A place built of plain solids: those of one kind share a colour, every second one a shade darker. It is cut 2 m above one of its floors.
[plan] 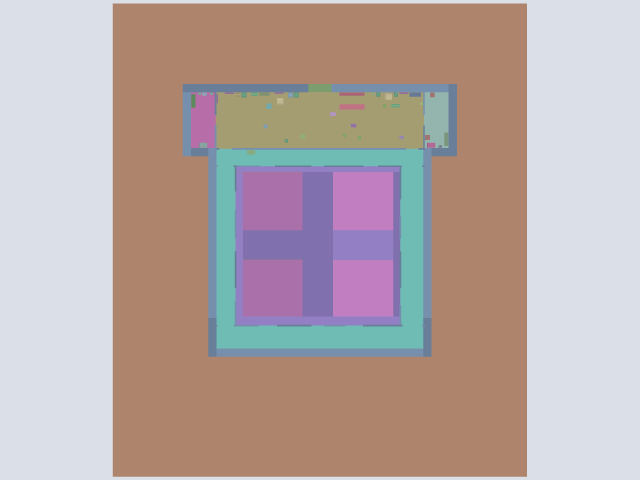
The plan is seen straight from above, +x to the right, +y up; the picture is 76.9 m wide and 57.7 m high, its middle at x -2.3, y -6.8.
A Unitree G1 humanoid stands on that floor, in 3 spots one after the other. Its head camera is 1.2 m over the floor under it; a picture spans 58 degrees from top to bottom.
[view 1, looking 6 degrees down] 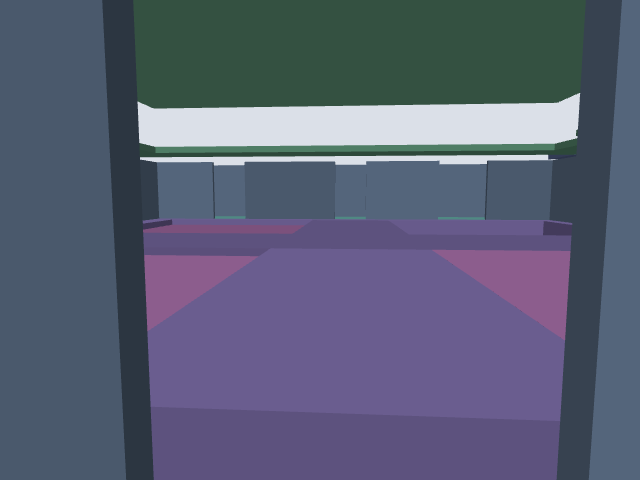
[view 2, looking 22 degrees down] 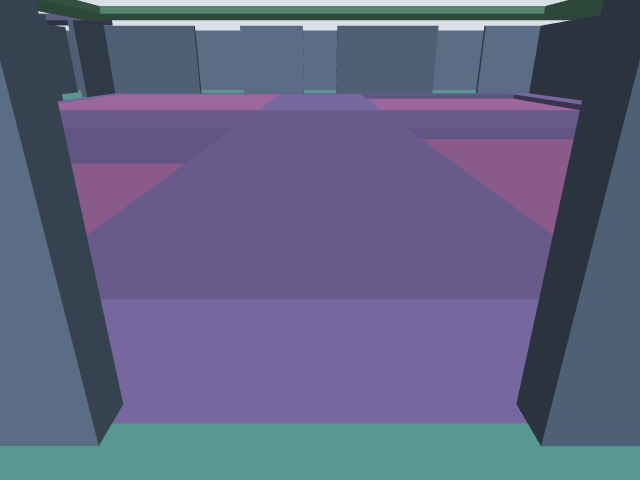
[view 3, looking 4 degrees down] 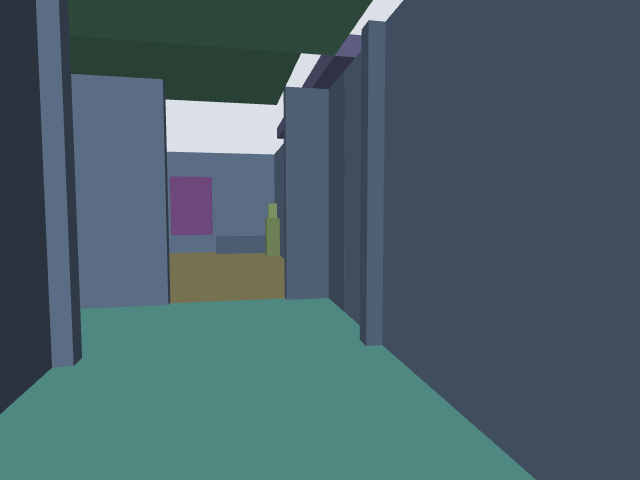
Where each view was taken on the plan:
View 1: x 8.78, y -7.42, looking -176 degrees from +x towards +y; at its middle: floor_gang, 11.48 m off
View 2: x -13.64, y -7.42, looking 0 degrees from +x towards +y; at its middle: floor_gang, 3.21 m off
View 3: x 8.78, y -1.61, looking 78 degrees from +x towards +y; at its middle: wall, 5.82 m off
